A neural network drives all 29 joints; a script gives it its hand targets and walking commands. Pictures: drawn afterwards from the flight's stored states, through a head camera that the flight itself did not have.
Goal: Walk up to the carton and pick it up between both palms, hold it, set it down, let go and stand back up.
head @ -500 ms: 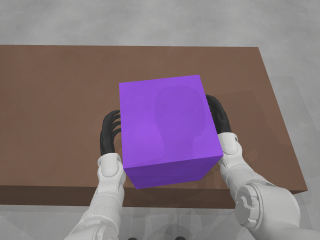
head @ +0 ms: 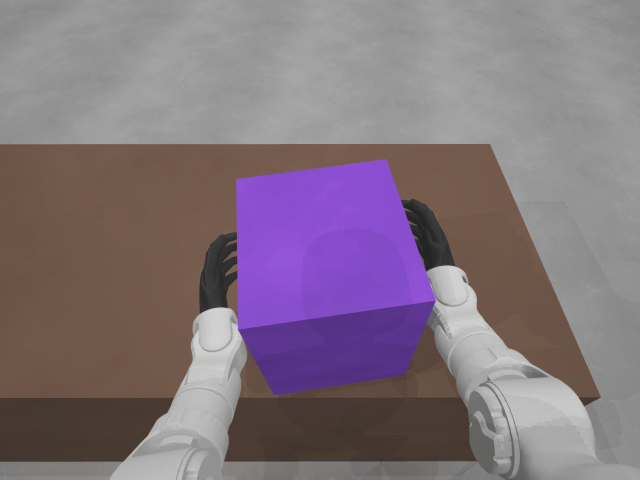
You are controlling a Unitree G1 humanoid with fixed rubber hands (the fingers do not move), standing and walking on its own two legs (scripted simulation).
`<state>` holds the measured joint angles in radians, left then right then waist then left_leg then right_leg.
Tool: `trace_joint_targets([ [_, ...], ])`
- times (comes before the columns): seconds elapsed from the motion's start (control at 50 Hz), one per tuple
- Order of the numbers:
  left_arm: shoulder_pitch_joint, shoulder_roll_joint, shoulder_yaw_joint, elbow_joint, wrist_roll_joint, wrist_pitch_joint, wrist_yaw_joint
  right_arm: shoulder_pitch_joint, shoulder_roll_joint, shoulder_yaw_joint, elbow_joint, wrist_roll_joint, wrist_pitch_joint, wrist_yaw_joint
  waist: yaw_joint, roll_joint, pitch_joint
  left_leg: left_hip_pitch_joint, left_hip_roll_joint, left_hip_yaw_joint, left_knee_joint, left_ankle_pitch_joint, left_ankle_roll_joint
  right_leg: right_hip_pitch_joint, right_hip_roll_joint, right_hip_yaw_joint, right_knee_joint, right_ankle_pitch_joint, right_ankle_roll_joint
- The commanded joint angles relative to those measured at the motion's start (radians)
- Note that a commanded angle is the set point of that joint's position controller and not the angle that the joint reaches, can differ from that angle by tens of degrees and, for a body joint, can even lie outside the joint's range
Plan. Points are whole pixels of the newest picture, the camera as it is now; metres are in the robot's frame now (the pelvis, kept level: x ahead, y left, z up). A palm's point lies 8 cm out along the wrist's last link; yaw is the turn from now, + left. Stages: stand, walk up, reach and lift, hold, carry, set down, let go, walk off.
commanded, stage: reach and lift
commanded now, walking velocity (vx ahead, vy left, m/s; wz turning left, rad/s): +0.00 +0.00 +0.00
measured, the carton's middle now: (326, 284) +0.40 +0.00 -0.01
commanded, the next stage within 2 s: none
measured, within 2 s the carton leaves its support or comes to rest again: neither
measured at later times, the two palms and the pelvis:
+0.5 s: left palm (192, 256) +0.36 +0.15 +0.11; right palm (449, 230) +0.39 -0.14 +0.13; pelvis +0.00 +0.01 +0.01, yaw +2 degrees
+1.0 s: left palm (157, 245) +0.35 +0.18 +0.15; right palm (442, 225) +0.37 -0.11 +0.16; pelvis +0.00 +0.02 +0.01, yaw +2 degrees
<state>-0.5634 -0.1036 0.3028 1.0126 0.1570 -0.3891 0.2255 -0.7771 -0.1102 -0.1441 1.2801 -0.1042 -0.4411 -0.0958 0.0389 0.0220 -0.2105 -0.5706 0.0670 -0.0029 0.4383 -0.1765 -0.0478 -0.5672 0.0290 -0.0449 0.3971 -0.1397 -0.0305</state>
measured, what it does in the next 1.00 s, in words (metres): stands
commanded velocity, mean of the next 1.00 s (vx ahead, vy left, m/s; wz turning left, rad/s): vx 0.00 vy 0.00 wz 0.00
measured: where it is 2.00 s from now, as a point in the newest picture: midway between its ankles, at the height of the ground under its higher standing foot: outside the picture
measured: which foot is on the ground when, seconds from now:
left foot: down 0.00-1.00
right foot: down 0.00-1.00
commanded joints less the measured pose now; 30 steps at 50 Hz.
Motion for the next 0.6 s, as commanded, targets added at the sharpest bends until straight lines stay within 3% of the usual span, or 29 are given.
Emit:
trace_joint_targets([
  [0.0, -0.637, -0.597, -0.358, -0.190, 0.081, -0.013, -0.131, -0.396, 0.747, 0.273, -0.157, -0.043, 0.033, 0.100, -0.018, -0.046, -0.486, 0.208, -0.089, 0.035, -0.027, 0.214, 0.019, 0.454, 0.028, 0.013, 0.010, 0.400, 0.052],
  [0.12, -0.660, -0.623, -0.444, -0.346, 0.041, 0.090, -0.151, -0.382, 0.796, 0.377, -0.353, 0.073, 0.150, 0.078, -0.045, -0.041, -0.418, 0.298, -0.093, -0.004, -0.049, 0.269, 0.015, 0.537, 0.021, 0.020, -0.025, 0.456, 0.059],
  [0.24, -0.616, -0.631, -0.476, -0.435, 0.020, 0.231, -0.166, -0.376, 0.783, 0.397, -0.483, 0.133, 0.260, 0.075, -0.069, -0.073, -0.313, 0.382, -0.097, -0.030, -0.086, 0.214, 0.030, 0.527, 0.018, 0.020, -0.077, 0.339, 0.058],
  [0.34, -0.599, -0.615, -0.476, -0.523, 0.017, 0.363, -0.183, -0.388, 0.751, 0.378, -0.549, 0.157, 0.337, 0.079, -0.081, -0.065, -0.239, 0.444, -0.097, -0.032, -0.112, 0.184, 0.035, 0.527, 0.016, 0.014, -0.106, 0.271, 0.056],
  [0.44, -0.603, -0.599, -0.472, -0.591, 0.027, 0.486, -0.192, -0.442, 0.705, 0.349, -0.593, 0.176, 0.388, 0.098, -0.072, -0.025, -0.182, 0.497, -0.091, -0.021, -0.127, 0.164, 0.035, 0.487, 0.016, 0.005, -0.132, 0.163, 0.045],
  [0.58, -0.578, -0.586, -0.497, -0.657, 0.027, 0.608, -0.204, -0.502, 0.670, 0.349, -0.684, 0.211, 0.426, 0.103, -0.070, -0.006, -0.218, 0.564, -0.082, -0.013, -0.120, 0.212, 0.030, 0.495, 0.019, -0.012, -0.137, 0.170, 0.040],
])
